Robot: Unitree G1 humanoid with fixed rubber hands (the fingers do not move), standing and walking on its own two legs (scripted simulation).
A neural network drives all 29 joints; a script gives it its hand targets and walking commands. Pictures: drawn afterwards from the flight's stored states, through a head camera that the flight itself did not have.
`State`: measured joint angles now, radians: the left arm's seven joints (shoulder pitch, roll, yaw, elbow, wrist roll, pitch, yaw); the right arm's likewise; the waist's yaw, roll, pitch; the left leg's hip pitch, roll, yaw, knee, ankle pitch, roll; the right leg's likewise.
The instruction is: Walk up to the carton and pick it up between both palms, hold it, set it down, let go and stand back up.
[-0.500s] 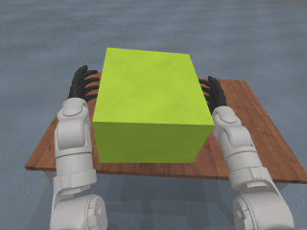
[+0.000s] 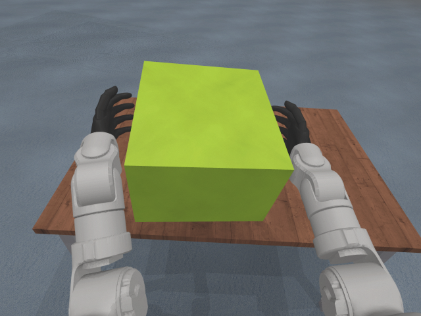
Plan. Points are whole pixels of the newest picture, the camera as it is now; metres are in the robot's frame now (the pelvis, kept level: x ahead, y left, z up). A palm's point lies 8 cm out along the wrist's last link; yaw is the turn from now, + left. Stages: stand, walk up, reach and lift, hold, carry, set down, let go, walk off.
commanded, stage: hold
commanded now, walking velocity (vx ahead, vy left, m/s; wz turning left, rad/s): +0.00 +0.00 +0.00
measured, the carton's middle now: (202, 139) +0.41 +0.01 +0.14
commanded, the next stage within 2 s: none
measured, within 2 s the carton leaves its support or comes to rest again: neither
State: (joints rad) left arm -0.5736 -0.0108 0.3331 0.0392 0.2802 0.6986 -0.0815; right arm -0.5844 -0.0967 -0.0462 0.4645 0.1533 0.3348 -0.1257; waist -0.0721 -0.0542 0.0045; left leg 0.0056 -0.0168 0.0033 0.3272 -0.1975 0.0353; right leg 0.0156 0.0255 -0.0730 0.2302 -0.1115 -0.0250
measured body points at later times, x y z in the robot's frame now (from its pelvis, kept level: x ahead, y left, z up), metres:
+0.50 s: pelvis +0.00 +0.00 +0.00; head -0.05 +0.03 +0.45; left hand +0.37 +0.18 +0.21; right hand +0.37 -0.17 +0.18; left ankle +0.00 +0.09 -0.75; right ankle +0.02 -0.10 -0.75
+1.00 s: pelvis +0.00 +0.00 +0.00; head -0.05 +0.03 +0.45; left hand +0.37 +0.18 +0.21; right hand +0.37 -0.16 +0.18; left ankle +0.00 +0.09 -0.75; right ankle +0.02 -0.10 -0.75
